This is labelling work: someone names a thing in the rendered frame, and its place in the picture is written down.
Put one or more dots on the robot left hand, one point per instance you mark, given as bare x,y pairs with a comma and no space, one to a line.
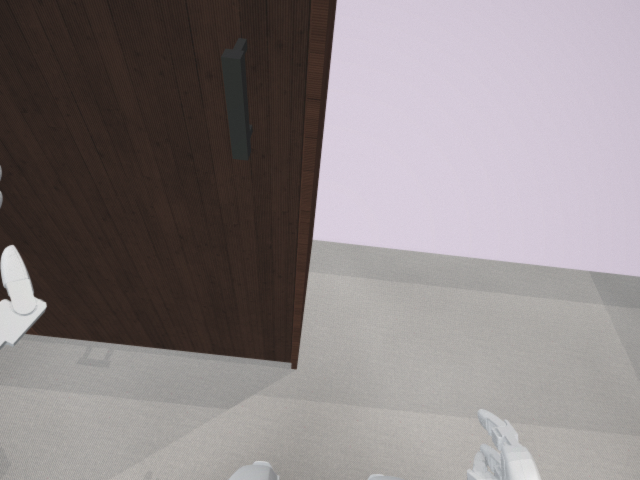
18,315

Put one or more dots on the handle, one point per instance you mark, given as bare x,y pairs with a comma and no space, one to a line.
234,75

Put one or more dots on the robot right hand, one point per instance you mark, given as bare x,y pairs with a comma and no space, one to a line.
515,461

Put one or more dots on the robot left shin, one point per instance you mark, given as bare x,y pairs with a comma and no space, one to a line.
262,463

